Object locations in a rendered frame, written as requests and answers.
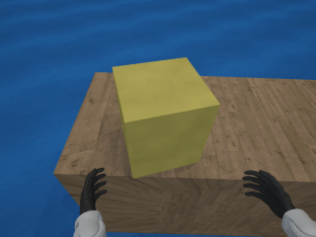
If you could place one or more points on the carton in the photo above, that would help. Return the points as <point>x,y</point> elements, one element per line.
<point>166,113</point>

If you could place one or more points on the pedestal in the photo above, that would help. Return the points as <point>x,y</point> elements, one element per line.
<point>266,124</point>

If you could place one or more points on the right robot forearm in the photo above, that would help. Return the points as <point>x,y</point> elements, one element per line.
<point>297,223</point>

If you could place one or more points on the left robot forearm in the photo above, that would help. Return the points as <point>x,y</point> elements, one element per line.
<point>90,224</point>

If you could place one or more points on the left robot hand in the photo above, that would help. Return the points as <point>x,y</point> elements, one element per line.
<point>88,196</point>

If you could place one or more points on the right robot hand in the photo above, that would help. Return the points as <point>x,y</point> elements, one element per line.
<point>271,192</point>

